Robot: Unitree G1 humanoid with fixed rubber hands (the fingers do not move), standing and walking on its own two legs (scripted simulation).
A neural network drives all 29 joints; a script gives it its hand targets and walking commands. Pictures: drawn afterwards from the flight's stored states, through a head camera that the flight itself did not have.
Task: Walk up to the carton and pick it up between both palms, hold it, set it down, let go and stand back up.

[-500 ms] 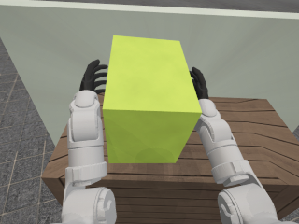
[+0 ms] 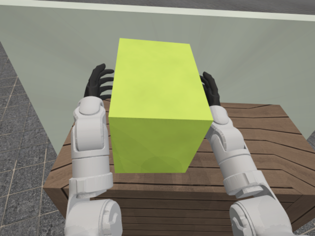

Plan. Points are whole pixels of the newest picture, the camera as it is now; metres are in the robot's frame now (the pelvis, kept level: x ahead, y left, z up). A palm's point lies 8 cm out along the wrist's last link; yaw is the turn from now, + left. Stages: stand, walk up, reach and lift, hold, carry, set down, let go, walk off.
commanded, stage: hold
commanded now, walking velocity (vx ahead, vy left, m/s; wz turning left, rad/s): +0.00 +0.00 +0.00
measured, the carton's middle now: (153, 106) +0.38 +0.00 +0.16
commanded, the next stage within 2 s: none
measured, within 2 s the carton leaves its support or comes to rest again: neither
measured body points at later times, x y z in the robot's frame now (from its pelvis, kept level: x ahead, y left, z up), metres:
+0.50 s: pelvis +0.00 +0.00 +0.00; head -0.05 +0.03 +0.45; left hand +0.37 +0.14 +0.21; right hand +0.37 -0.14 +0.19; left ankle +0.02 +0.13 -0.75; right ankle +0.00 -0.11 -0.75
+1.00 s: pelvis +0.00 +0.00 +0.00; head -0.05 +0.03 +0.45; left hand +0.37 +0.14 +0.21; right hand +0.37 -0.14 +0.19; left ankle +0.02 +0.13 -0.75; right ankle +0.00 -0.11 -0.75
